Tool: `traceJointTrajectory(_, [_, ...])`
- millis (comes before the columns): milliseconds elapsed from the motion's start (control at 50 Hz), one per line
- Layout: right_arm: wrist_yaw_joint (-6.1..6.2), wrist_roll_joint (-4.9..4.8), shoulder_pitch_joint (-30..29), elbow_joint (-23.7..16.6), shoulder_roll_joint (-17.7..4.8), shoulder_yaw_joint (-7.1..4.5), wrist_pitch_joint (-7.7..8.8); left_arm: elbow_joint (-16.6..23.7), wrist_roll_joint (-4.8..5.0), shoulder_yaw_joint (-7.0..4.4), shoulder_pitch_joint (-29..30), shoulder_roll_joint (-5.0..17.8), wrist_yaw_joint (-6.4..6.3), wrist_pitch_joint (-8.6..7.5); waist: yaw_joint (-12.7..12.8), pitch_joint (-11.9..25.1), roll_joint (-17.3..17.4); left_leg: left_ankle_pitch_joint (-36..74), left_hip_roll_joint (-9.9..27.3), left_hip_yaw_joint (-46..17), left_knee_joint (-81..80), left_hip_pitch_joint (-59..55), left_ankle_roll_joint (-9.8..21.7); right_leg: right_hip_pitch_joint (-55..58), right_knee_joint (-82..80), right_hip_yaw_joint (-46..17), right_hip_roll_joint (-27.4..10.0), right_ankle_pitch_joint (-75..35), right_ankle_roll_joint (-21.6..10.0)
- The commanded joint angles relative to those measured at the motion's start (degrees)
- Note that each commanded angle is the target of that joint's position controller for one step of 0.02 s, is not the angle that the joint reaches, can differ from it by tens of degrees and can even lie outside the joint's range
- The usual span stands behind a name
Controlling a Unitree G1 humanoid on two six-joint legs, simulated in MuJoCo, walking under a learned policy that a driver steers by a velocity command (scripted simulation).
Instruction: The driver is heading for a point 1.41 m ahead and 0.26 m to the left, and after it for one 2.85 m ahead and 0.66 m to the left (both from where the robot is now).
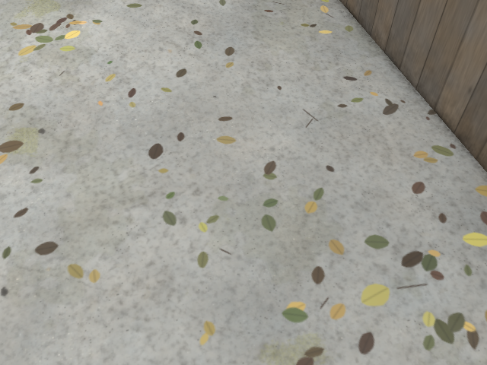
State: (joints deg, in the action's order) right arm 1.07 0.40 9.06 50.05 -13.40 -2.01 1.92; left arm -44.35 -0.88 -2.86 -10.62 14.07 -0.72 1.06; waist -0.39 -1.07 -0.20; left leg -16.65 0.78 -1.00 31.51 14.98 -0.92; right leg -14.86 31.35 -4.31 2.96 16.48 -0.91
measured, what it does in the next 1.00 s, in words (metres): walks ahead: right foot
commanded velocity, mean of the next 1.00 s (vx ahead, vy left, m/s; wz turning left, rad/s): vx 0.24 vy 0.00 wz -0.01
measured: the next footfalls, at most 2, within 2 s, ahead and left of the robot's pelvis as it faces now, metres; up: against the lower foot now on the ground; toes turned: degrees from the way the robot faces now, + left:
right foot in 0.98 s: +0.41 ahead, -0.11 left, +0.00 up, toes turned -1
left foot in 1.52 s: +0.70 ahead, +0.14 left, +0.00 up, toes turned +3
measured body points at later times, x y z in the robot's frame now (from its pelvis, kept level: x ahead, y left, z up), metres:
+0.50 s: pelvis +0.03 +0.01 +0.00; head +0.03 +0.02 +0.45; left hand +0.09 +0.27 -0.14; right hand +0.09 -0.26 -0.14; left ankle +0.00 +0.12 -0.73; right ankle +0.00 -0.11 -0.73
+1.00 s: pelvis +0.24 -0.01 -0.02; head +0.28 -0.01 +0.43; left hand +0.50 +0.21 -0.09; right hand +0.14 -0.27 -0.15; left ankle +0.02 +0.12 -0.72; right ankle +0.37 -0.11 -0.74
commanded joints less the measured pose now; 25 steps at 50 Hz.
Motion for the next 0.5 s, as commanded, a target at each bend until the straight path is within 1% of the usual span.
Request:
traceJointTrajectory(20, [0.35, -0.14, 0.06, -2.31, -7.16, -1.63, 0.26, 2.83, 0.1, -1.33, 0.56, 5.26, -0.17, -1.28, -0.54, 3.95, -0.86, 12.81, 2.85, -2.43, -3.04, -3.09, 2.18, 1.28, -4.04, -3.9, -4.22, -14.35, -2.14])
traceJointTrajectory(80, [0.27, -0.11, -0.35, -1.56, -6.94, -1.57, -0.11, 2.05, 0.22, -1.3, 0.36, 5.17, -0.32, -1.42, -0.53, 3.32, -1.15, 12.29, 2.55, -2.27, -3.15, -3.42, 2.0, 1.32, -4.28, -4.02, -4.31, -13.98, -1.97])
traceJointTrajectory(160, [0.22, -0.14, -0.59, -0.11, -6.82, -1.54, -0.36, 0.78, 0.32, -1.29, -0.04, 5.21, -0.56, -1.56, -0.42, 2.58, -0.71, 11.78, 2.25, -2.16, -3.71, -3.66, 1.69, 1.75, -4.57, -3.96, -4.37, -13.81, -1.81])
traceJointTrajectory(300, [0.52, -0.21, -0.37, 2.91, -6.66, -1.51, -0.66, -1.94, 0.47, -1.2, -0.24, 4.93, -0.81, -1.78, -0.36, 1.62, -0.02, 10.61, 1.82, -1.98, -4.83, -3.97, 1.35, 2.41, -5.32, -3.42, -4.19, -12.99, -1.63])
traceJointTrajectory(320, [0.53, -0.18, 0.77, 3.88, -6.06, -1.39, -0.75, -2.97, 0.47, -1.12, -1.29, 4.48, -0.84, -1.71, -0.41, 2.68, -0.28, 5.3, 1.12, -1.23, -5.13, -4.35, 1.42, 2.87, -6.01, -2.96, -3.67, -7.15, -1.79])
traceJointTrajectory(340, [0.59, -0.5, 1.19, 4.46, -6.28, -1.51, -0.87, -3.56, 0.82, -1.36, -1.75, 5.03, -0.92, -1.55, -0.29, 1.6, -0.57, -3.18, -0.11, -0.23, -4.48, -3.0, 1.87, 2.03, -6.25, -2.63, -2.89, 2.31, -2.45])
traceJointTrajectory(360, [0.67, -0.93, 1.04, 4.58, -6.6, -1.65, -0.83, -3.82, 1.23, -1.7, -2.19, 5.89, -0.99, -1.49, 0.1, -0.38, -0.89, -11.85, -0.93, 0.2, -3.5, -0.28, 2.73, 0.47, -6.85, -3.29, -2.79, 13.98, -3.58])
traceJointTrajectory(380, [0.76, -1.23, 0.63, 4.27, -6.34, -1.55, -0.45, -3.85, 1.52, -1.79, -2.75, 6.3, -1.04, -1.76, 0.5, -3.05, -1.62, -17.63, -1.09, -0.11, -2.8, 2.85, 3.57, -1.36, -8.55, -5.47, -3.96, 22.49, -4.93])
traceJointTrajectory(400, [0.75, -1.54, 0.09, 3.84, -5.94, -1.4, 0.34, -3.97, 1.87, -1.81, -3.88, 6.56, -1.02, -2.41, 1.04, -5.31, -2.74, -19.6, -1.02, -0.35, -1.32, 5.77, 4.2, -1.91, -10.73, -8.7, -5.93, 27.3, -6.47])
traceJointTrajectory(420, [0.58, -1.82, -0.61, 3.35, -5.28, -1.24, 1.39, -4.43, 2.13, -1.99, -5.34, 7.25, -0.9, -3.22, 1.47, -6.53, -4.88, -17.82, -1.21, 0.31, 1.45, 8.55, 4.4, -0.69, -13.12, -13.42, -8.88, 29.66, -8.27])
traceJointTrajectory(440, [0.24, -1.99, -1.13, 3.0, -4.38, -1.09, 2.52, -4.95, 2.19, -2.28, -6.64, 8.21, -0.71, -3.94, 1.67, -6.57, -7.95, -13.27, -1.85, 1.82, 5.58, 10.44, 4.35, 1.3, -16.17, -19.5, -12.56, 30.79, -10.39])
traceJointTrajectory(460, [-0.14, -2.14, -1.37, 2.79, -4.28, -1.12, 3.48, -5.16, 2.11, -2.45, -6.92, 8.84, -0.55, -4.42, 1.56, -6.62, -9.94, -9.79, -1.73, 1.86, 7.87, 11.49, 4.93, 2.44, -18.17, -24.57, -15.48, 29.74, -12.29])
traceJointTrajectory(480, [-0.56, -2.17, -1.18, 2.81, -4.72, -1.25, 4.2, -4.89, 2.1, -2.43, -6.33, 8.85, -0.47, -4.67, 1.12, -6.73, -9.76, -8.89, -1.05, 1.11, 7.6, 10.49, 5.94, 1.56, -18.55, -26.19, -16.55, 26.95, -13.07])
traceJointTrajectory(500, [-1.04, -2.27, 0.81, 3.47, -4.61, -1.29, 4.74, -4.36, 2.17, -2.28, -4.46, 8.62, -0.35, -4.79, -0.48, -6.08, -9.62, -8.21, -0.67, 0.95, 4.8, 7.2, 6.96, 0.32, -17.35, -24.72, -16.21, 23.07, -12.49])
Keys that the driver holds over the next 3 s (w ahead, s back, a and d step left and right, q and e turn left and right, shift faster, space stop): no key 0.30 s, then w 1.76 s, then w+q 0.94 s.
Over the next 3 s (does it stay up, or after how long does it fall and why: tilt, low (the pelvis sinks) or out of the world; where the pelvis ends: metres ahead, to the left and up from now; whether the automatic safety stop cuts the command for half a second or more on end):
stays up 1.34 0.10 0.01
